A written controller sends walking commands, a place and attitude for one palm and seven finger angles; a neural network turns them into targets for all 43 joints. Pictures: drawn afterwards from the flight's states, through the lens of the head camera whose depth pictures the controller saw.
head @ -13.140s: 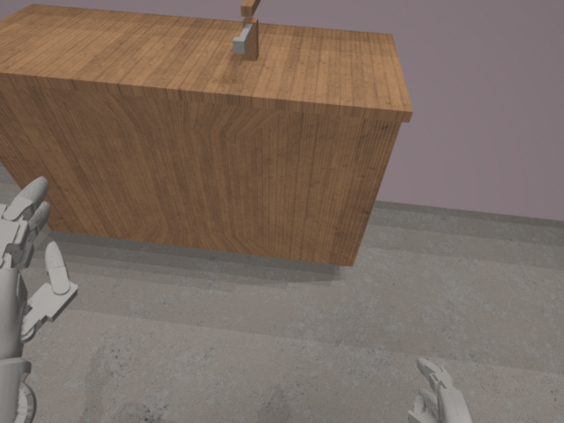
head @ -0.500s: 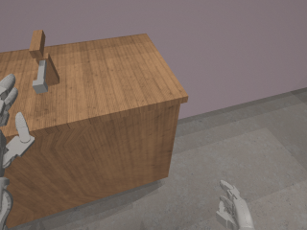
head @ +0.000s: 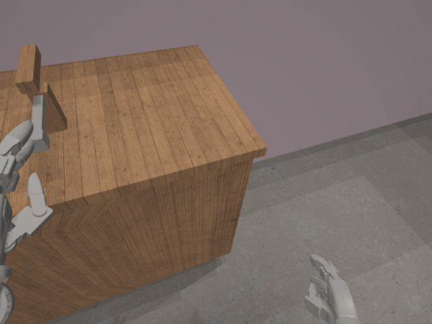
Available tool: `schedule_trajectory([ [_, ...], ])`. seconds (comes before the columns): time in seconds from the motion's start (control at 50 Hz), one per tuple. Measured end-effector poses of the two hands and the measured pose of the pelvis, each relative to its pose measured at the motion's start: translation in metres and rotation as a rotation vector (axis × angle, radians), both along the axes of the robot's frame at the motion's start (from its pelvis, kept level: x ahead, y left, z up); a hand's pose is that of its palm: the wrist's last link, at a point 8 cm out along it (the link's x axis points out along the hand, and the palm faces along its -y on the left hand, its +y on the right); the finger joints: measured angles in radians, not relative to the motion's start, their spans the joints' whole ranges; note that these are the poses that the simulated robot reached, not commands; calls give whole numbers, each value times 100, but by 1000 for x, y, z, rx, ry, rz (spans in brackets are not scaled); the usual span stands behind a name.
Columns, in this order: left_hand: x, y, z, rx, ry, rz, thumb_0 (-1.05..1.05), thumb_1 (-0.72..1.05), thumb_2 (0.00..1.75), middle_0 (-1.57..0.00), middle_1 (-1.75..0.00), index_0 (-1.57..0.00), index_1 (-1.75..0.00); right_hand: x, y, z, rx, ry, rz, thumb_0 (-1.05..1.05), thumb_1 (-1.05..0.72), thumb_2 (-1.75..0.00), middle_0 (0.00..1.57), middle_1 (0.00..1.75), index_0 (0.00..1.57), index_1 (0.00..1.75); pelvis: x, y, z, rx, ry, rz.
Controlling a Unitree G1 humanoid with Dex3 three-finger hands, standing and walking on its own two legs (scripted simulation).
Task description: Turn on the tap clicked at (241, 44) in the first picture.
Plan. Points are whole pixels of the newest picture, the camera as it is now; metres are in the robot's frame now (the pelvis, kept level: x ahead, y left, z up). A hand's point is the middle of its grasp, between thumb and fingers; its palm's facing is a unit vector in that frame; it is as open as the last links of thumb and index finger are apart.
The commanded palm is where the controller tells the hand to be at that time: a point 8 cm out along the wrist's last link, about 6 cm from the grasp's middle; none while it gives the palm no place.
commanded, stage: come to a stop and stand still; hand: left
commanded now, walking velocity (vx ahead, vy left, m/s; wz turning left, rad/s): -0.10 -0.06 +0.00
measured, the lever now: (37, 141) +0.37 +0.34 +0.13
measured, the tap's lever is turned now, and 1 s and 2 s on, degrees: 0 0 0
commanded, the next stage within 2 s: look again from close up in 1.26 s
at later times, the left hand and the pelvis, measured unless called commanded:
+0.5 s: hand (53, 248) +0.19 +0.23 +0.13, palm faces +0.27 -0.89 -0.38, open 7.4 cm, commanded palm +0.14 +0.28 +0.17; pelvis -0.03 +0.01 +0.00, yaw -1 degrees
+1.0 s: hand (27, 218) +0.22 +0.28 +0.14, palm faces +0.38 -0.85 -0.37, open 7.4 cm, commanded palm +0.16 +0.30 +0.17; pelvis +0.00 +0.02 +0.00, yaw +1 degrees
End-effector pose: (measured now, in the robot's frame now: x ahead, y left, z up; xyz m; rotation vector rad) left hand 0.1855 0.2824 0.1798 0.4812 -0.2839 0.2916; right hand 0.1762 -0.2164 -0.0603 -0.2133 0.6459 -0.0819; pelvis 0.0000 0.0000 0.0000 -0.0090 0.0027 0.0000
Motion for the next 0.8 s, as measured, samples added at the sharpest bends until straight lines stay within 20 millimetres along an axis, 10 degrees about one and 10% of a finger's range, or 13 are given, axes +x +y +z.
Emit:
schedule_trajectory([
  [0.2, -22, -1, -13, -64, 60, 77, 1, 89, 90, -21, -31, -22, -30, 0, -3, -3, -5, 26, 28, 1, -90, -90, 21, 30, 20, 30, -6, -8, 2, -7, -6, 12],
  [0.32, -15, 31, 23, 67, -111, 134, 1, 89, 90, -22, -31, -22, -30, -18, -6, -10, -7, 42, 78, 1, -90, -90, 21, 30, 20, 30, -24, -13, -1, -17, -8, 9],
  [0.46, -29, -8, -21, -68, 63, -14, 1, 89, 90, -21, -30, -21, -30, -45, -13, -12, 0, 21, -26, 1, -90, -90, 21, 30, 20, 30, -26, 4, -2, -13, -16, -16],
  [0.58, -31, 17, -34, -57, 85, 20, 1, 88, 90, -22, -31, -22, -30, -58, -6, -8, -57, 81, -38, 1, -90, -90, 21, 30, 20, 30, -26, 9, -2, -14, -20, -1],
  [0.8, -19, 24, -5, -46, -82, 33, 1, 89, 90, -21, -31, -21, -30, -23, 23, -3, -29, 33, 49, 1, -90, -90, 21, 30, 20, 30, -11, 19, -1, -14, -7, 7],
])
